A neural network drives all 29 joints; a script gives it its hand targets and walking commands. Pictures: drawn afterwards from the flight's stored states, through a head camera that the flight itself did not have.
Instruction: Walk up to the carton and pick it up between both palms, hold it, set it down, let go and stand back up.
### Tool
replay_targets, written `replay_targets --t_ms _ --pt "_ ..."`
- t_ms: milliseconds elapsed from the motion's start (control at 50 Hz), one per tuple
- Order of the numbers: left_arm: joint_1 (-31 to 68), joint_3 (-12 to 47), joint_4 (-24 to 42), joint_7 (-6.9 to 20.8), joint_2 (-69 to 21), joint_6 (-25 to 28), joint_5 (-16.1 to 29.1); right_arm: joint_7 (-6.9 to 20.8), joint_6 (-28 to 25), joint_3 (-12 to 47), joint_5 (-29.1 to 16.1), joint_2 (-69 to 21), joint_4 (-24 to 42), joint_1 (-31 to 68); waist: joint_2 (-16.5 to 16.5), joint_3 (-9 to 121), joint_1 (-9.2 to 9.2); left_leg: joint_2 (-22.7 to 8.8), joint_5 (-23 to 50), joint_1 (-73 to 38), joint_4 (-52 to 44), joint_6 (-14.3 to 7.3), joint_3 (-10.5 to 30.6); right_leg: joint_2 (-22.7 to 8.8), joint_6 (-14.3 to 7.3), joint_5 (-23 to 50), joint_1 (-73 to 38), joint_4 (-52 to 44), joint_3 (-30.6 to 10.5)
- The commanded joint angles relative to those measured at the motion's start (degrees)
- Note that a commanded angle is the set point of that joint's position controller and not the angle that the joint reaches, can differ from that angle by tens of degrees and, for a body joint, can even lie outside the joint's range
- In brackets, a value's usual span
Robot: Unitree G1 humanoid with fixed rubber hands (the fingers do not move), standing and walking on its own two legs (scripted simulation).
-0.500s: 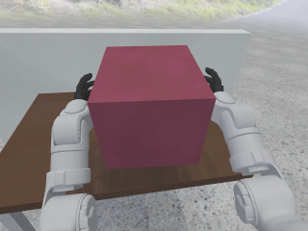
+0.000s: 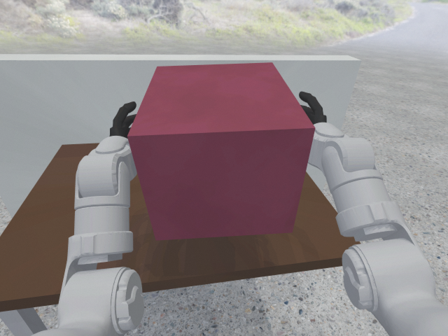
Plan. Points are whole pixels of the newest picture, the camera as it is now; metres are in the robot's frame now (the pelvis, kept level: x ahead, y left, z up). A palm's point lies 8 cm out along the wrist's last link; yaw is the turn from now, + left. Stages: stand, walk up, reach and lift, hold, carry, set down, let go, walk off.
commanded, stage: hold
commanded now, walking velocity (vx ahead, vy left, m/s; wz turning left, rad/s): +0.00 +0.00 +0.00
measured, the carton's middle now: (219, 143) +0.39 +0.01 +0.24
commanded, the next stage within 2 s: set down in 1.90 s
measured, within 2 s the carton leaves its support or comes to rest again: neither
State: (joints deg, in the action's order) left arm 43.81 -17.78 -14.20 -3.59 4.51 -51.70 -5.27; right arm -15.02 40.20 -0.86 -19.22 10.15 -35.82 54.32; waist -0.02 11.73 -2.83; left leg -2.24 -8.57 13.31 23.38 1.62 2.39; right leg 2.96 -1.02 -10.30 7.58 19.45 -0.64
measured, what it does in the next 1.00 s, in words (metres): stands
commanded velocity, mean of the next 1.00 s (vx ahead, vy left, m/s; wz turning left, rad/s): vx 0.00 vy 0.00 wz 0.00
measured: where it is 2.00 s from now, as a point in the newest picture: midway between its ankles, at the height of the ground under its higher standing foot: outside the picture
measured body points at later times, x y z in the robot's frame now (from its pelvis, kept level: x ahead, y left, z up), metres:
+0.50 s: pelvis +0.00 +0.00 +0.00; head -0.09 +0.02 +0.44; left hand +0.38 +0.18 +0.26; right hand +0.39 -0.14 +0.28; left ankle +0.04 +0.13 -0.74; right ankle +0.00 -0.11 -0.74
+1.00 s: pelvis +0.01 +0.00 +0.00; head -0.08 +0.02 +0.44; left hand +0.38 +0.18 +0.26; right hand +0.39 -0.15 +0.27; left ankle +0.04 +0.13 -0.74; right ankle +0.00 -0.11 -0.74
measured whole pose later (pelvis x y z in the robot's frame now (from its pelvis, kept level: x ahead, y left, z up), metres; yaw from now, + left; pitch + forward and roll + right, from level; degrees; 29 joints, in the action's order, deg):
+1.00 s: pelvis +0.01 +0.00 +0.00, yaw +0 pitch +0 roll -2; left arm 43.5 -16.7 -13.6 -4.2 5.4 -52.7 -3.7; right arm -16.3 41.8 1.5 -21.8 11.4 -33.5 53.1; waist -1.0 13.1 -3.3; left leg -1.8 -9.7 14.7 24.5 1.4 3.2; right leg 3.1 -0.7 -10.7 8.2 19.0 -1.4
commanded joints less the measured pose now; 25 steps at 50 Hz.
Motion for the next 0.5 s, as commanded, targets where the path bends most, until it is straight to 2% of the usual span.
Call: replay_targets --t_ms 0,20,60,80,100,120,140,160,180,200,220,240,260,280,300,320,340,360,380,400,420,460,480 --pt "60.17 27.74 12.62 8.36 -31.94 6.63 12.64 9.67 -2.78 15.42 -11.11 -39.73 20.97 54.38 -2.63 26.33 -0.63 3.87 7.97 -11.93 -1.89 -0.04 -1.12 1.45 3.87 10.66 -1.53 -3.42 -1.84" --pt "63.01 26.65 12.05 8.31 -31.19 6.72 12.2 9.75 -2.34 15.07 -11.42 -39.43 18.8 54.0 -3.64 25.82 -0.88 3.81 6.87 -12.14 -2.0 0.02 -0.98 1.27 3.85 9.46 -1.21 -3.6 -1.86" --pt "60.09 24.51 9.19 8.6 -31.19 6.34 10.45 9.76 -2.16 14.79 -11.67 -38.71 16.96 54.09 -2.89 23.7 0.09 3.92 7.19 -10.33 -2.04 -0.02 -0.8 1.61 3.96 8.75 -1.72 -3.57 -1.58" --pt "61.37 25.72 9.7 8.63 -32.35 7.01 11.41 9.59 -3.09 15.49 -11.94 -39.7 20.15 57.15 -2.59 26.37 0.35 3.74 7.32 -11.31 -1.81 -0.14 -0.68 1.63 3.64 8.75 -1.65 -3.48 -1.78" --pt "63.67 25.44 9.41 8.47 -32.14 7.17 11.62 9.68 -2.57 14.33 -11.2 -39.69 16.24 55.66 -4.47 24.24 0.23 3.61 5.75 -11.3 -2.45 0.05 -0.59 1.35 3.39 7.13 -0.46 -3.45 -1.45" --pt "63.99 27.23 10.07 8.28 -33.77 7.2 12.23 9.7 -2.87 14.03 -11.79 -39.88 17.03 56.48 -5.58 25.97 -0.82 3.6 6.52 -11.81 -1.82 0.48 -0.25 1.28 3.32 8.1 0.01 -3.29 -1.6" --pt "61.88 26.16 8.15 8.5 -33.57 6.84 11.77 9.7 -2.95 13.81 -11.9 -39.54 18.19 57.87 -3.51 24.85 -0.29 3.56 6.62 -11.31 -2.02 0.17 -0.21 1.53 3.44 8.24 -0.56 -3.91 -1.47" --pt "63.58 26.12 5.9 8.38 -33.6 7.18 12.05 10.15 -2.92 13.5 -11.24 -38.89 15.46 58.05 -3.74 23.0 -0.42 3.53 4.2 -10.09 -2.61 0.18 -0.34 1.89 3.26 5.17 1.24 -3.96 -1.34" --pt "64.65 26.34 8.35 8.26 -33.28 7.73 12.85 9.88 -2.93 13.54 -11.39 -39.26 15.5 57.11 -4.07 25.41 -0.59 3.55 5.32 -10.43 -2.6 0.25 0.01 1.58 3.4 7.04 -0.5 -3.76 -1.35" --pt "65.79 27.37 9.98 8.04 -33.57 8.13 13.47 10.03 -3.06 13.2 -11.82 -38.97 15.08 55.92 -6.01 26.7 -1.72 3.34 5.63 -11.34 -2.18 0.7 0.55 1.47 2.92 7.08 0.23 -3.54 -1.18" --pt "64.18 25.77 6.72 7.89 -33.95 7.85 11.98 10.18 -2.93 13.28 -11.87 -38.73 14.03 57.32 -4.72 23.99 -0.68 3.32 5.16 -10.46 -2.38 0.3 0.48 1.82 3.1 6.02 0.99 -3.53 -1.2" --pt "64.62 26.58 8.04 8.03 -34.53 7.98 13.46 10.09 -3.15 13.46 -11.86 -39.35 16.13 58.08 -3.79 27.7 -0.74 3.37 5.79 -10.56 -1.98 0.36 0.49 1.87 3.04 6.83 0.07 -3.51 -1.39" --pt "64.84 25.36 6.48 8.07 -33.63 8.0 12.72 10.13 -3.08 13.02 -11.85 -39.3 14.31 57.86 -4.22 24.14 -0.4 3.31 5.19 -9.35 -2.6 0.46 0.47 1.58 3.13 6.7 0.08 -3.49 -1.07" --pt "64.16 23.31 5.02 8.24 -32.1 7.81 11.1 10.04 -2.66 13.25 -11.21 -39.61 12.55 56.9 -2.48 22.36 0.13 3.63 3.78 -9.28 -2.59 -0.31 -0.18 1.3 3.73 5.37 0.0 -3.78 -1.33" --pt "64.96 25.59 7.01 8.05 -33.1 8.08 12.39 10.17 -2.84 13.21 -11.36 -40.02 12.38 56.68 -4.04 24.65 -0.61 3.63 5.03 -9.83 -2.49 0.24 -0.06 1.6 3.18 6.51 -0.08 -3.26 -1.45" --pt "65.1 24.61 4.61 8.2 -32.68 8.1 12.09 10.21 -2.85 13.11 -12.02 -39.55 12.21 57.73 -4.05 23.83 -0.27 3.35 4.23 -10.23 -3.05 0.0 0.27 1.41 3.24 5.28 0.93 -3.86 -1.34" --pt "65.38 24.78 4.77 8.48 -32.64 8.05 12.13 10.07 -2.87 12.41 -11.47 -39.35 11.77 57.4 -3.97 23.72 -0.81 3.51 3.31 -9.5 -2.84 0.25 -0.06 1.32 3.07 5.24 0.31 -3.86 -1.63" --pt "64.8 24.82 5.36 8.37 -33.97 8.33 12.68 10.18 -3.57 13.17 -12.33 -39.47 16.27 60.06 -2.9 27.95 0.06 3.42 4.39 -10.82 -2.52 0.14 0.38 1.95 2.8 5.41 0.1 -3.89 -1.48" --pt "63.94 25.14 6.04 8.16 -33.54 8.57 13.57 10.15 -3.71 14.02 -13.13 -40.19 17.91 60.0 -2.43 28.36 0.46 3.47 7.39 -10.68 -1.66 -0.12 0.16 1.96 3.26 8.4 -0.85 -3.66 -1.58" --pt "66.55 26.97 9.21 7.61 -34.58 9.2 14.54 10.22 -3.65 14.15 -13.0 -40.74 18.46 59.17 -4.01 31.41 -0.1 3.66 8.59 -11.71 -1.32 0.62 0.19 2.1 2.93 9.45 -1.27 -2.6 -1.42" --pt "65.3 26.3 9.59 7.53 -33.49 8.67 14.05 9.92 -3.1 14.62 -13.68 -39.64 16.97 57.74 -4.09 30.44 -0.58 3.68 11.94 -13.09 -0.67 0.8 0.65 2.14 3.19 12.52 -1.23 -2.66 -1.47" --pt "63.01 24.5 5.38 7.89 -34.31 7.91 12.43 9.7 -2.59 12.87 -12.93 -37.75 15.37 57.14 -4.9 24.92 -0.72 3.54 8.83 -12.26 -1.63 0.73 0.42 2.13 3.06 8.04 1.38 -3.73 -1.37" --pt "64.72 26.07 8.09 7.7 -34.05 8.15 13.46 9.9 -3.16 13.86 -13.27 -38.93 18.04 58.88 -4.29 27.56 -0.09 3.4 8.51 -12.03 -1.56 0.67 0.35 2.06 3.17 8.43 0.34 -3.31 -1.56"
